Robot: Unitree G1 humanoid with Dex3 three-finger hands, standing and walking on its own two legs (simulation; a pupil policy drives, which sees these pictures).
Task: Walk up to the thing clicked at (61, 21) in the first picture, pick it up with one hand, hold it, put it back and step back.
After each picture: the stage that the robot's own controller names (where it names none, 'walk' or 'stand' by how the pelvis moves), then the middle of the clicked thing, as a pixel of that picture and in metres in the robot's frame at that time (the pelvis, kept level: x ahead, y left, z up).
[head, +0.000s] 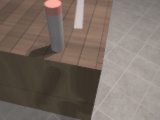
stand; (55, 28) +0.64 +0.14 +0.04
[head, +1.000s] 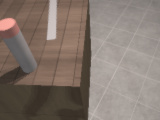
walk; (19, 48) +0.49 +0.28 +0.04
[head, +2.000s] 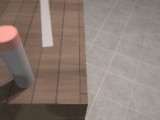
stand; (16, 61) +0.39 +0.23 +0.06
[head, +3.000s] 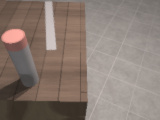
stand; (23, 61) +0.43 +0.23 +0.04
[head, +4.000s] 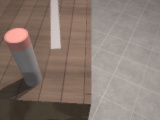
stand; (26, 61) +0.42 +0.22 +0.04
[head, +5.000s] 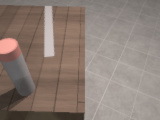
stand; (17, 70) +0.39 +0.25 +0.03
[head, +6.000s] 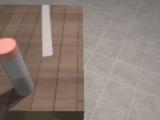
stand; (16, 70) +0.39 +0.25 +0.03
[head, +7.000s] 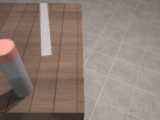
stand; (15, 72) +0.38 +0.25 +0.03
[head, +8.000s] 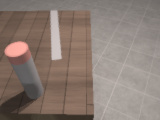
rise first; (27, 73) +0.38 +0.23 +0.04
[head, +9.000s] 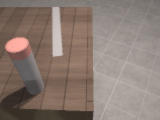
go down; (28, 69) +0.39 +0.23 +0.04
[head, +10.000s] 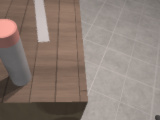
go down; (13, 58) +0.40 +0.21 +0.06
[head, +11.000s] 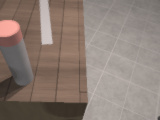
go down; (16, 57) +0.41 +0.22 +0.07
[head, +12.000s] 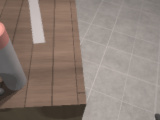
close in; (5, 61) +0.38 +0.23 +0.08
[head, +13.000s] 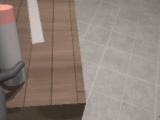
close; (8, 48) +0.42 +0.23 +0.10
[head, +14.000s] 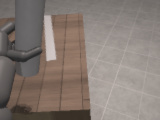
lift; (29, 31) +0.37 +0.15 +0.26
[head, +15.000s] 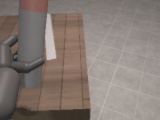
lift; (31, 43) +0.36 +0.15 +0.22
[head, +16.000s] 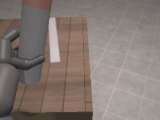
hold; (33, 39) +0.35 +0.15 +0.24
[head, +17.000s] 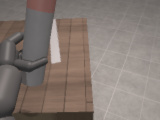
crouch; (36, 42) +0.35 +0.14 +0.24
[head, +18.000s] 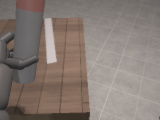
crouch; (27, 41) +0.37 +0.17 +0.23
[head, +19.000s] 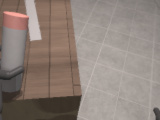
lower; (13, 53) +0.42 +0.21 +0.07
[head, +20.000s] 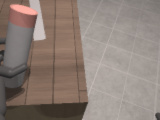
lower; (17, 49) +0.41 +0.20 +0.09
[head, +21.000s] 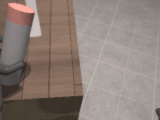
lower; (14, 47) +0.43 +0.20 +0.09
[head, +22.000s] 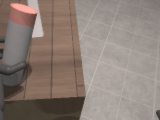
lower; (16, 47) +0.42 +0.20 +0.09
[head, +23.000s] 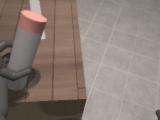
loosen; (23, 53) +0.41 +0.18 +0.09
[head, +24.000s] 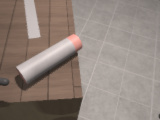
withdraw; (51, 57) +0.45 +0.09 +0.00
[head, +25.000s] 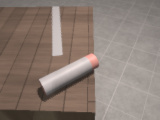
sink last; (70, 73) +0.43 +0.09 -0.02
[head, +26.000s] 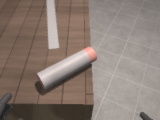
stand; (68, 66) +0.45 +0.08 -0.02
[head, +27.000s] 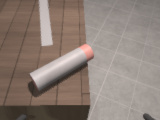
stand; (63, 65) +0.43 +0.08 +0.00
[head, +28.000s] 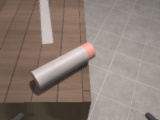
stand; (65, 64) +0.44 +0.08 +0.01
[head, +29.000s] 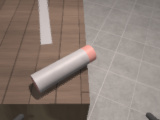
stand; (65, 67) +0.42 +0.07 +0.01
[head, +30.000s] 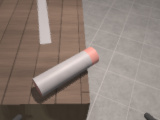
stand; (67, 69) +0.41 +0.06 +0.01
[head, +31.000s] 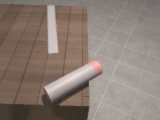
stand; (74, 80) +0.41 +0.05 -0.05
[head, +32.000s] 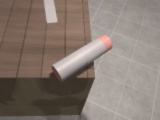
walk; (83, 56) +0.45 -0.01 -0.04
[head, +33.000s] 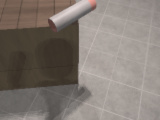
walk; (73, 13) +0.70 +0.06 -0.02
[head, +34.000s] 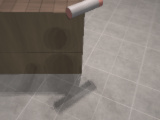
stand; (84, 6) +0.94 +0.01 -0.04
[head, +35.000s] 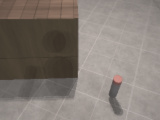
stand; (115, 87) +0.71 -0.28 -0.60
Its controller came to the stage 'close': yes
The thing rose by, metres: 0.20
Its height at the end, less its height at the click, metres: -0.75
